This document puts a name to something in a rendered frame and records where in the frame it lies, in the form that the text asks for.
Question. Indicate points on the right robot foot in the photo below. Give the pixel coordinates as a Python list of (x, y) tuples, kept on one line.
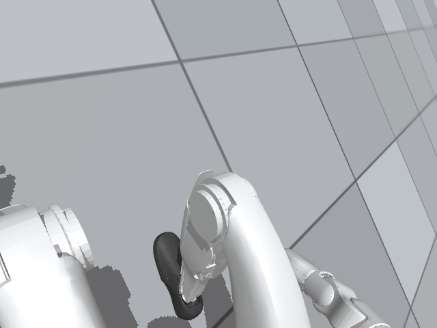
[(168, 260)]

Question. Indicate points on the right robot arm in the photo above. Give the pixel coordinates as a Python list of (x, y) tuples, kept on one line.
[(339, 304)]

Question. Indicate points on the right robot hand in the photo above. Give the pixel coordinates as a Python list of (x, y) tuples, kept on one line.
[(302, 267)]

